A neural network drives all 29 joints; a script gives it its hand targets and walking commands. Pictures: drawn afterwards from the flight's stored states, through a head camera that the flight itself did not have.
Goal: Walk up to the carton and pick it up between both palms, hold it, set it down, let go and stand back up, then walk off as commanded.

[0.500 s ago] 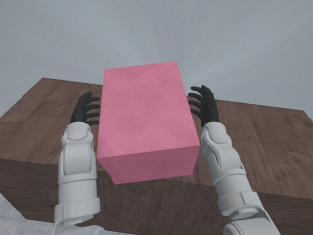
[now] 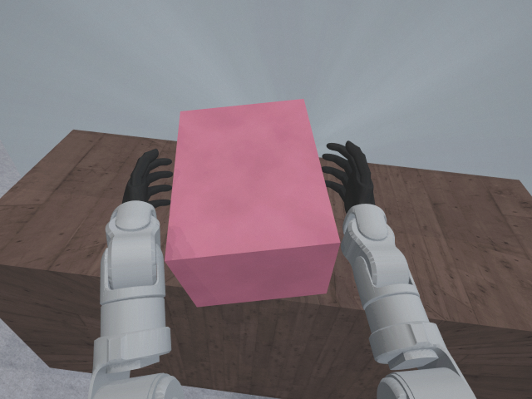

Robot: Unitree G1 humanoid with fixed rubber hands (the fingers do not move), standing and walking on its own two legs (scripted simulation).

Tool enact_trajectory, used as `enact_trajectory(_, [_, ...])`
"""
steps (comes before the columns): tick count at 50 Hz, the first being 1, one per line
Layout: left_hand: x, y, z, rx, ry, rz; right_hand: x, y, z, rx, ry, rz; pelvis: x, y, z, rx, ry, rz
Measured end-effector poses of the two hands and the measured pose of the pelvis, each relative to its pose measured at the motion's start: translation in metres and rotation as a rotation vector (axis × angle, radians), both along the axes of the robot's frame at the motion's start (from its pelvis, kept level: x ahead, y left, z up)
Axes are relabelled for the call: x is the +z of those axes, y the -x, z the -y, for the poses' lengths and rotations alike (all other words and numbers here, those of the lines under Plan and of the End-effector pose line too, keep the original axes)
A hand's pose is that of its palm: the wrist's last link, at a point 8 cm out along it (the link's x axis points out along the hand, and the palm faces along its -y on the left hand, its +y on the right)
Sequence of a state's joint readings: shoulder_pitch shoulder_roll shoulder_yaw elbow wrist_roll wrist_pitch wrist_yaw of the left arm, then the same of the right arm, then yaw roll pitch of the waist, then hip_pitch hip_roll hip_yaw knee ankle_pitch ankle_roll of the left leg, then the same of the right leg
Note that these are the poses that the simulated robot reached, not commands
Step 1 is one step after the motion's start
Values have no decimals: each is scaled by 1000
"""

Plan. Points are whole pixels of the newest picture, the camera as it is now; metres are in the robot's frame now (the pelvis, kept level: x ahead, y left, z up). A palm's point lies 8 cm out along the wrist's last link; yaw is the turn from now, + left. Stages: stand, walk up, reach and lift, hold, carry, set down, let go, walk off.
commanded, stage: hold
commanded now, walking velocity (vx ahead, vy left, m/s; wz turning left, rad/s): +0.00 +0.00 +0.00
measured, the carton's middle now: (251, 200) +0.43 +0.00 +0.10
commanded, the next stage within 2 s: none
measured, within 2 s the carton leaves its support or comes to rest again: neither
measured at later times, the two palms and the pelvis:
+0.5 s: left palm (136, 205) +0.36 +0.16 +0.16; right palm (353, 199) +0.36 -0.14 +0.17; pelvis +0.00 +0.00 +0.00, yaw +0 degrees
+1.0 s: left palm (131, 212) +0.35 +0.17 +0.15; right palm (351, 200) +0.35 -0.14 +0.17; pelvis +0.00 +0.00 +0.00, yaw +1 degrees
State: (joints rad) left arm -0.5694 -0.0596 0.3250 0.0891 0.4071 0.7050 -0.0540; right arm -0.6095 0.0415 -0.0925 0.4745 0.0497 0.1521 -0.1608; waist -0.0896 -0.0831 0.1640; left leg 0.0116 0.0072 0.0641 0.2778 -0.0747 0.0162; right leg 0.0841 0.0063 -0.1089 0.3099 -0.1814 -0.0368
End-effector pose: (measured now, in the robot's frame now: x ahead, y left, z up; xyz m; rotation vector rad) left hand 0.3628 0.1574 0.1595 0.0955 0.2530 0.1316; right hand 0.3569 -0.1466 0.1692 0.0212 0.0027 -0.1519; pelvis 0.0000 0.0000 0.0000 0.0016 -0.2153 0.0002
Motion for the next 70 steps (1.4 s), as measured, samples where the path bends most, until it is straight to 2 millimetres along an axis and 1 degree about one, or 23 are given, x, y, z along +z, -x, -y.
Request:
enact_trajectory(4, [-2,0,-3,2,19,-2,4,-2,-3,5,17,-2,0,-1,2,0,-1,1])
enact_trajectory(14, [-9,5,-11,10,28,-7,2,0,-11,14,6,-5,0,-6,3,6,1,10])
enact_trajectory(18, [-9,4,-9,5,17,-12,-2,1,-9,9,3,-10,0,-6,1,9,3,9])
enact_trajectory(26, [-1,0,-3,-7,-9,-5,-3,-1,-3,2,-10,-6,0,-5,-4,4,3,2])
enact_trajectory(33, [-2,-3,0,-14,0,-12,-5,-2,1,-2,-6,-14,1,-6,-4,-7,0,-6])
enact_trajectory(40, [-3,5,-8,12,17,12,4,1,-8,15,5,15,0,-8,-2,-7,1,1])
enact_trajectory(44, [-6,9,-12,16,27,1,4,3,-12,21,13,3,0,-8,0,-1,1,11])
enact_trajectory(48, [-7,10,-12,13,25,-7,1,4,-12,20,6,-6,0,-6,0,5,2,12])
enact_trajectory(55, [-2,4,-4,-4,-6,-8,-3,2,-3,3,-8,-13,0,-1,-3,5,2,4])
enact_trajectory(62, [-4,-3,0,-12,1,-24,-5,-3,0,-5,3,-28,0,0,-4,-7,-1,-7])
enact_trajectory(70, [-4,-4,-4,2,19,3,5,-5,-5,0,17,0,1,-5,-1,-5,0,-9])
